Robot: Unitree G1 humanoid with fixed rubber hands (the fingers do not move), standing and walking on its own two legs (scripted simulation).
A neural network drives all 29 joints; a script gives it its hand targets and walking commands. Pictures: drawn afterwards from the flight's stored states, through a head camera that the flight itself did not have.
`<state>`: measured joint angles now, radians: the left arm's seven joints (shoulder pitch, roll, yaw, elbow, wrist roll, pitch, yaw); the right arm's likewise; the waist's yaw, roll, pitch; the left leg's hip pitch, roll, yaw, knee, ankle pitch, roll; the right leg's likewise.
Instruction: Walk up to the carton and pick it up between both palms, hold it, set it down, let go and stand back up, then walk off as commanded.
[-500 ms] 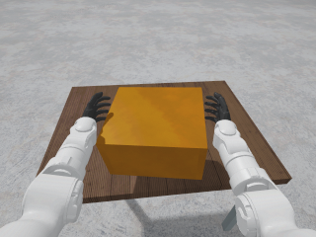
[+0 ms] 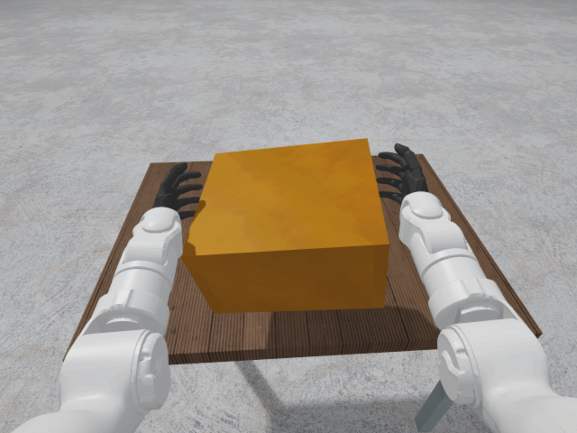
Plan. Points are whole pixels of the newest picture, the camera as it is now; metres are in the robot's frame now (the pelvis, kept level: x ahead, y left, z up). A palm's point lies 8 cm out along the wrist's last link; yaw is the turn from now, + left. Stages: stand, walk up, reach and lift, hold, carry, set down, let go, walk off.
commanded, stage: reach and lift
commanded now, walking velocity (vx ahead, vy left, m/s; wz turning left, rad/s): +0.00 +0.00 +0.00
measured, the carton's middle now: (292, 223) +0.43 -0.02 +0.09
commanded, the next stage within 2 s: hold in 0.86 s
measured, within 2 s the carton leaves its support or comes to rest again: neither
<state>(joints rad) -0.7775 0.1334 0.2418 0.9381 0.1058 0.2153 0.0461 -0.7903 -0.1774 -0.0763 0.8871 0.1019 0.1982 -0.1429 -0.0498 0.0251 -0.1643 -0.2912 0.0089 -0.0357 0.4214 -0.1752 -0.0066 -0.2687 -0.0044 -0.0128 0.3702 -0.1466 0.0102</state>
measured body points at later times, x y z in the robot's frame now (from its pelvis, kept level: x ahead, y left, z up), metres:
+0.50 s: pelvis +0.01 +0.00 +0.00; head -0.05 +0.01 +0.45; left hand +0.41 +0.17 +0.16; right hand +0.41 -0.19 +0.18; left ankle +0.03 +0.12 -0.74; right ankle +0.03 -0.13 -0.74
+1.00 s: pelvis +0.00 +0.00 +0.00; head -0.06 +0.01 +0.45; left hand +0.39 +0.17 +0.17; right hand +0.40 -0.19 +0.19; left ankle +0.03 +0.12 -0.74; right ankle +0.03 -0.13 -0.74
